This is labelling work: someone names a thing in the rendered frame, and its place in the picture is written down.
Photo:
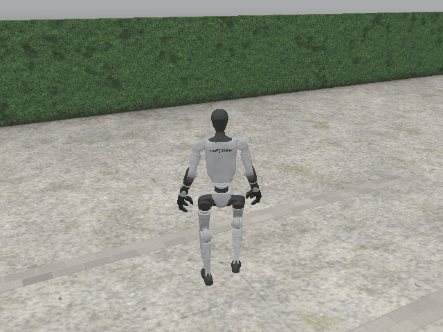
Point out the robot left upper arm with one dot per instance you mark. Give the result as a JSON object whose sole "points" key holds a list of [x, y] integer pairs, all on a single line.
{"points": [[195, 158]]}

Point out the robot left forearm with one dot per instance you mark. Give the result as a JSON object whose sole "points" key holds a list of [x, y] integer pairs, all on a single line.
{"points": [[187, 182]]}

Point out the right robot hand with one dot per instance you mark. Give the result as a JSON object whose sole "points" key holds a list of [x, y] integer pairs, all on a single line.
{"points": [[252, 194]]}

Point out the robot right thigh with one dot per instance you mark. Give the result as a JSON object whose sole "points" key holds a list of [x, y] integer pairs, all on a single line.
{"points": [[237, 202]]}

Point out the left robot hand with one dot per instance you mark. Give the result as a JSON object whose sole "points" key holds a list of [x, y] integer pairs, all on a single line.
{"points": [[181, 202]]}

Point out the robot right upper arm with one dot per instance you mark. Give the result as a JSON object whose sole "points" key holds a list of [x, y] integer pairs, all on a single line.
{"points": [[246, 156]]}

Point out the robot right forearm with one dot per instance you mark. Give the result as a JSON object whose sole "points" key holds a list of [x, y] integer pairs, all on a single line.
{"points": [[253, 182]]}

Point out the robot left foot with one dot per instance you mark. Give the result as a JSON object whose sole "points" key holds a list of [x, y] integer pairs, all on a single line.
{"points": [[208, 280]]}

